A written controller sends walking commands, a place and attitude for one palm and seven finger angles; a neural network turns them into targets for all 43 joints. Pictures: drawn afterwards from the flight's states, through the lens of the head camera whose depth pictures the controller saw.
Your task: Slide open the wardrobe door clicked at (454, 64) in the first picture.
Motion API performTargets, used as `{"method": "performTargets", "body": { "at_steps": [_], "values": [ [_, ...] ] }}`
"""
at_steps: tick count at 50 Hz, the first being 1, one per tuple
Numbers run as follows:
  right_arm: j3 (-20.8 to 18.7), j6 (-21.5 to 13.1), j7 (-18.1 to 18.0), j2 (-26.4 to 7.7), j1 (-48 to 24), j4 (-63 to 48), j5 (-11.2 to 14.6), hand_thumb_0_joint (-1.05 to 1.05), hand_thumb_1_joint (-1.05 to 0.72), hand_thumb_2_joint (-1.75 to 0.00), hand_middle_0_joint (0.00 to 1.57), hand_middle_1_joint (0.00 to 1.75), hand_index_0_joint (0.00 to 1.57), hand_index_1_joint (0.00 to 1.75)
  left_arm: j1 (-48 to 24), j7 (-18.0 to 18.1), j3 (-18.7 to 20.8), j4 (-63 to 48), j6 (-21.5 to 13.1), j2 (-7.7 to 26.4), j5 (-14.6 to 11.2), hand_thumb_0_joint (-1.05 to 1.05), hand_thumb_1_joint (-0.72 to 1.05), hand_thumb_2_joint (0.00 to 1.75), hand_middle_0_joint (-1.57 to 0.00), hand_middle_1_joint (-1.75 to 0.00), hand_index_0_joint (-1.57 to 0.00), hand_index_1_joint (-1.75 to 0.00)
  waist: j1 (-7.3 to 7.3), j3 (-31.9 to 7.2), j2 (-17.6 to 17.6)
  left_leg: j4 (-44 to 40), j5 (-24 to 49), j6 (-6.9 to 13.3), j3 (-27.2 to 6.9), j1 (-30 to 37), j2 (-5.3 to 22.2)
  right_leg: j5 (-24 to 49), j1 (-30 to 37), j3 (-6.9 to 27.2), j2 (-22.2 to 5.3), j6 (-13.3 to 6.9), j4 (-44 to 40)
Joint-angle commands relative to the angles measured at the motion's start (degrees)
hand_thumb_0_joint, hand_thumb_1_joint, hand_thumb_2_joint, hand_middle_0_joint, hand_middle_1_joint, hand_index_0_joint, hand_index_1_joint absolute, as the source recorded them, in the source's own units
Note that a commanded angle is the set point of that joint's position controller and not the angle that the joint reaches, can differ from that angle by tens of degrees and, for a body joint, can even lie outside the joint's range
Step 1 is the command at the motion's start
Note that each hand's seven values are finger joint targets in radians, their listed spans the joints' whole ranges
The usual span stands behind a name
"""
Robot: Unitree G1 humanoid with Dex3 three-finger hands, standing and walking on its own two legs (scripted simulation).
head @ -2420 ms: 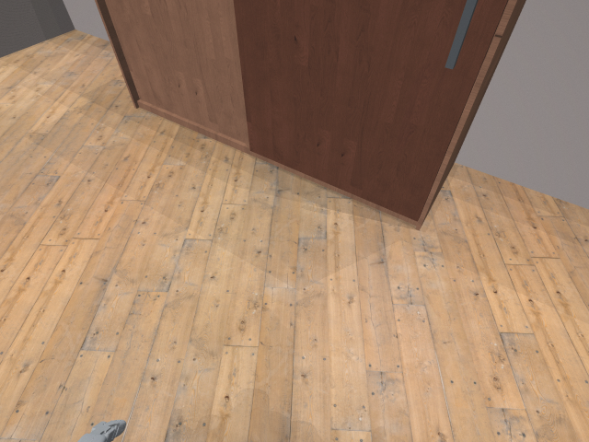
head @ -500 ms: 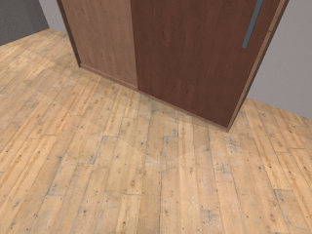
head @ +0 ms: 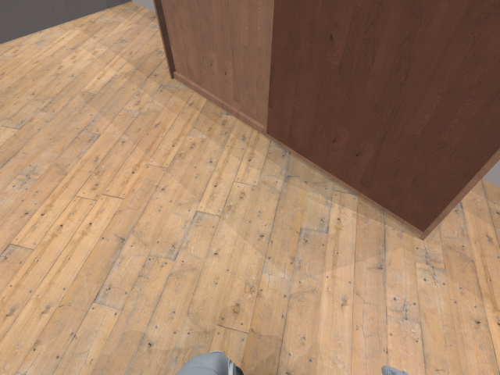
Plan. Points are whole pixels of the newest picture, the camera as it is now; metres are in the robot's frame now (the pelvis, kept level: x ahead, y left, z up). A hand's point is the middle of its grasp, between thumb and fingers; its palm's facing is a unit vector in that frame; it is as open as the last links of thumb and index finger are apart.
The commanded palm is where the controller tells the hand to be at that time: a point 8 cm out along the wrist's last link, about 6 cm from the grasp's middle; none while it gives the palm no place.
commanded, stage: walk to a spot facing it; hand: right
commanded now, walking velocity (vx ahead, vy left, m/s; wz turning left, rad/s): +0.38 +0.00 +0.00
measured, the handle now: out of the picture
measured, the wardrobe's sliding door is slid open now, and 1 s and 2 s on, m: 0.00 0.00 0.00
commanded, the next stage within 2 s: turn to face it in 0.44 s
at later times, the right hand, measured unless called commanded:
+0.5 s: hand out of the picture +0.13 -0.22 -0.16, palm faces +0.08 +0.99 -0.12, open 7.4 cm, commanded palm none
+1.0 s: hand (362, 230) +0.44 -0.21 -0.13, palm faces +0.12 +0.97 -0.20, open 7.4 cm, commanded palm none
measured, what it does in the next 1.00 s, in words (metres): walks ahead: right foot, then left foot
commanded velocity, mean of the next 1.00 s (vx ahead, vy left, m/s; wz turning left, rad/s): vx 0.16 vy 0.00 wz -0.22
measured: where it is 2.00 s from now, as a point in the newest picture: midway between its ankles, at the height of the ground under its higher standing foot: (269, 339)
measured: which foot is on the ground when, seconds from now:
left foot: down 0.00-0.42, up 0.44-0.84, down 0.86-1.00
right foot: up 0.00-0.40, down 0.42-0.86, up 0.88-1.00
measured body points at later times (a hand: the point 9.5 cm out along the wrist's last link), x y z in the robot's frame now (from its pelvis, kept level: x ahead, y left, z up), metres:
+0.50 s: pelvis +0.21 -0.06 +0.02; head +0.22 -0.09 +0.47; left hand +0.32 +0.17 -0.11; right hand +0.12 -0.28 -0.15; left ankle +0.11 +0.06 -0.64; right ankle +0.25 -0.15 -0.71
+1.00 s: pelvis +0.33 -0.03 +0.02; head +0.36 -0.02 +0.47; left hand +0.31 +0.19 -0.15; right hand +0.44 -0.26 -0.11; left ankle +0.37 +0.07 -0.71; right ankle +0.26 -0.14 -0.63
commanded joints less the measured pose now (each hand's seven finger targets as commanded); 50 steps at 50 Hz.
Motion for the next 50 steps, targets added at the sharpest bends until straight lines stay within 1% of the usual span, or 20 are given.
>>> {"method": "performTargets", "body": {
  "at_steps": [1, 6, 16, 19, 20, 21, 22, 24, 26, 28, 31, 35, 39, 41, 42, 43, 44, 45, 47, 50],
  "values": [
    [-0.22, -0.14, -1.56, -4.35, 7.74, 0.52, -0.10, 0.00, -0.90, -0.90, 0.20, 0.30, 0.20, 0.30, -1.62, -0.40, 0.90, -7.14, -0.20, 3.57, 1.60, 0.00, 0.90, 0.90, -0.20, -0.30, -0.20, -0.30, -0.80, -2.67, -0.11, -28.72, -14.83, 4.66, -24.86, 2.15, 18.94, 7.36, -17.52, 3.83, -5.06, 0.21, 5.97],
    [-0.10, -1.06, -1.14, -3.81, 8.89, 1.62, -0.21, 0.00, -0.90, -0.90, 0.20, 0.30, 0.20, 0.30, -3.72, -1.27, 1.32, -9.29, 1.08, 3.18, 1.47, 0.00, 0.90, 0.90, -0.20, -0.30, -0.20, -0.30, 0.97, -1.58, 4.29, -31.54, -9.40, 3.02, -15.18, -0.63, 14.65, 13.51, -17.76, 0.61, -5.61, 2.77, -7.44],
    [-0.19, -1.43, -1.01, -4.38, 18.50, 4.66, -0.44, 0.00, -0.90, -0.90, 0.20, 0.30, 0.20, 0.30, -22.08, -2.66, 1.23, -16.43, -1.14, 4.85, 1.18, 0.00, 0.90, 0.90, -0.20, -0.30, -0.20, -0.30, -4.29, -0.38, 2.81, -26.42, 6.59, 3.06, -14.89, 16.55, 16.44, 12.37, -17.22, -3.15, -2.11, 1.68, -31.87],
    [-0.36, -1.17, -1.06, -3.70, 17.62, 5.31, 0.00, 0.00, -0.90, -0.90, 0.20, 0.30, 0.20, 0.30, -12.02, -1.58, 1.82, -13.01, -2.10, 7.39, 1.48, 0.00, 0.90, 0.90, -0.20, -0.30, -0.20, -0.30, 0.88, -5.84, -0.60, -10.35, 20.72, 0.01, -9.46, 13.40, 11.93, 15.15, 2.65, -5.26, 0.56, 0.28, -42.25],
    [-0.09, -1.09, -0.77, -1.62, 18.36, 4.50, 0.39, 0.00, -0.90, -0.90, 0.20, 0.30, 0.20, 0.30, -3.09, -0.84, 2.98, -10.74, -2.67, 12.64, 2.08, 0.00, 0.90, 0.90, -0.20, -0.30, -0.20, -0.30, 4.12, -12.06, -9.16, 5.04, 13.12, -3.20, -5.59, 3.29, 6.84, 17.56, 18.00, 6.91, -9.22, -3.33, -45.67],
    [0.59, -1.40, -0.31, 0.70, 17.85, 2.82, 0.65, 0.00, -0.90, -0.90, 0.20, 0.30, 0.20, 0.30, 3.52, -0.41, 4.09, -9.16, -2.43, 18.45, 1.99, 0.00, 0.90, 0.90, -0.20, -0.30, -0.20, -0.30, 5.15, -15.13, -19.47, 23.22, -18.04, -5.44, -2.41, -10.43, 0.73, 25.23, 26.62, 23.90, -23.98, -9.80, -51.02],
    [0.27, -0.97, -0.82, -1.47, 14.33, 2.45, 0.00, 0.00, -0.90, -0.90, 0.20, 0.30, 0.20, 0.30, 2.65, 0.06, 3.42, -8.51, -2.02, 16.61, 1.48, 0.00, 0.90, 0.90, -0.20, -0.30, -0.20, -0.30, 5.68, -13.59, -12.83, 31.26, -19.85, -4.74, -7.84, -12.68, 2.54, 20.16, 21.50, 23.56, -25.02, -10.61, -53.71],
    [-0.02, -0.34, -0.07, -0.39, 10.77, 2.73, -0.14, 0.00, -0.90, -0.90, 0.20, 0.30, 0.20, 0.30, -5.31, 0.28, 2.06, -10.61, -2.48, 11.37, 1.18, 0.00, 0.90, 0.90, -0.20, -0.30, -0.20, -0.30, 2.39, -3.82, -4.18, 34.34, -10.64, -5.22, -9.53, -15.33, 7.17, 17.90, 9.57, 15.94, -22.06, -8.44, -56.74],
    [-0.05, 1.29, 0.24, 2.19, 14.16, 3.96, -0.67, 0.00, -0.90, -0.90, 0.20, 0.30, 0.20, 0.30, -8.88, 0.55, 1.15, -10.84, -3.20, 8.43, 1.17, 0.00, 0.90, 0.90, -0.20, -0.30, -0.20, -0.30, -1.20, -2.32, -4.84, 32.22, -5.22, -6.29, -9.50, -11.36, 8.05, 25.11, 3.63, 5.03, -17.85, -5.34, -57.49],
    [-0.16, 2.24, -0.04, 3.59, 15.79, 4.54, -0.78, 0.00, -0.90, -0.90, 0.20, 0.30, 0.20, 0.30, -8.25, 0.79, 1.05, -10.42, -3.51, 6.35, 1.07, 0.00, 0.90, 0.90, -0.20, -0.30, -0.20, -0.30, -2.07, -3.73, -6.08, 27.84, -2.72, -7.27, -8.45, -7.88, 7.88, 33.86, 1.13, -0.91, -14.08, -5.13, -56.94],
    [0.22, 2.57, -0.25, 3.97, 14.89, 3.86, -0.67, 0.00, -0.90, -0.90, 0.20, 0.30, 0.20, 0.30, -7.92, 0.88, 0.65, -9.81, -3.43, 6.96, 0.74, 0.00, 0.90, 0.90, -0.20, -0.30, -0.20, -0.30, -2.92, -3.96, -7.65, 17.69, 0.12, -8.75, -5.65, -5.50, 7.97, 45.96, 1.76, -2.98, -11.19, -5.79, -55.92],
    [0.66, 2.62, -0.87, 2.82, 7.93, 1.36, -0.44, 0.00, -0.90, -0.90, 0.20, 0.30, 0.20, 0.30, -6.00, 0.70, 1.18, -8.79, -2.06, 8.66, 0.93, 0.00, 0.90, 0.90, -0.20, -0.30, -0.20, -0.30, -1.13, -3.66, -8.41, 5.39, -0.16, -9.60, -3.28, -1.21, 6.03, 48.86, 2.62, -0.01, -10.36, -6.79, -52.44],
    [0.01, 2.75, -1.23, 0.73, 4.49, -1.12, -0.07, 0.00, -0.90, -0.90, 0.20, 0.30, 0.20, 0.30, -7.05, 0.62, 2.21, -9.12, 0.02, 10.34, 1.17, 0.00, 0.90, 0.90, -0.20, -0.30, -0.20, -0.30, -1.24, -3.32, -10.40, -1.53, -2.83, -9.74, -2.67, 3.33, 4.34, 41.93, 1.08, 5.43, -10.74, -6.27, -48.01],
    [-0.61, 2.13, -1.30, -0.74, 7.84, -0.92, 0.10, 0.00, -0.90, -0.90, 0.20, 0.30, 0.20, 0.30, -8.41, 0.46, 2.44, -9.92, 0.56, 10.37, 0.97, 0.00, 0.90, 0.90, -0.20, -0.30, -0.20, -0.30, -3.81, -4.93, -7.09, -12.14, 5.65, -9.68, -2.79, 12.20, 4.88, 34.55, -2.29, 5.33, -7.93, -3.19, -41.58],
    [-1.28, 1.46, -1.77, -4.23, 11.36, -0.28, -0.16, 0.00, -0.90, -0.90, 0.20, 0.30, 0.20, 0.30, -7.24, 0.12, 2.27, -10.60, 0.51, 8.39, 0.46, 0.00, 0.90, 0.90, -0.20, -0.30, -0.20, -0.30, -4.92, -8.88, 0.99, -13.89, 18.51, -7.70, -9.16, 24.11, 12.21, 24.85, -10.12, 2.10, -3.80, -0.28, -32.80],
    [-2.56, 1.17, -2.33, -9.53, 15.79, 0.26, -0.42, 0.00, -0.90, -0.90, 0.20, 0.30, 0.20, 0.30, -5.69, -0.15, 1.86, -12.24, 0.57, 4.57, 0.22, 0.00, 0.90, 0.90, -0.20, -0.30, -0.20, -0.30, -5.93, -13.19, 15.54, -16.05, 34.23, -1.42, -21.25, 33.06, 27.66, -5.33, -20.52, -3.70, 3.85, 3.15, -18.30],
    [-2.18, 1.50, -2.62, -9.97, 16.05, -0.41, 0.22, 0.00, -0.90, -0.90, 0.20, 0.30, 0.20, 0.30, -6.95, 0.49, 2.24, -12.96, 1.70, 6.33, 0.34, 0.00, 0.90, 0.90, -0.20, -0.30, -0.20, -0.30, -6.25, -13.55, 13.32, -17.75, 38.38, 2.24, -21.98, 27.32, 31.69, -11.91, -19.47, 1.97, 2.81, 3.15, -8.03],
    [-2.30, 1.44, -2.80, -8.96, 12.57, -1.52, 0.15, 0.00, -0.90, -0.90, 0.20, 0.30, 0.20, 0.30, -7.61, 0.28, 2.39, -12.94, 2.19, 5.97, 0.53, 0.00, 0.90, 0.90, -0.20, -0.30, -0.20, -0.30, -5.29, -12.79, 15.50, -18.73, 33.28, 2.46, -20.41, 24.04, 29.61, -9.33, -20.51, 3.20, 1.13, 3.46, -2.22],
    [-1.10, 1.74, -2.93, -4.96, 6.76, -3.23, 0.22, 0.00, -0.90, -0.90, 0.20, 0.30, 0.20, 0.30, -9.43, -0.57, 2.81, -12.58, 3.04, 6.42, 0.91, 0.00, 0.90, 0.90, -0.20, -0.30, -0.20, -0.30, -2.90, -8.04, 8.82, -19.47, 23.77, 0.87, -12.15, 17.43, 24.77, -2.04, -20.96, 2.72, -0.77, 4.24, 1.59],
    [-1.06, 1.76, -3.15, -4.26, 4.17, -4.36, -0.30, 0.00, -0.90, -0.90, 0.20, 0.30, 0.20, 0.30, -9.57, -1.44, 2.74, -13.27, 3.94, 5.16, 1.02, 0.00, 0.90, 0.90, -0.20, -0.30, -0.20, -0.30, -1.13, -6.72, 8.16, -20.37, 18.39, -0.43, -5.20, 13.24, 22.97, 0.70, -18.99, 1.17, -1.26, 4.92, -4.48]
  ]
}}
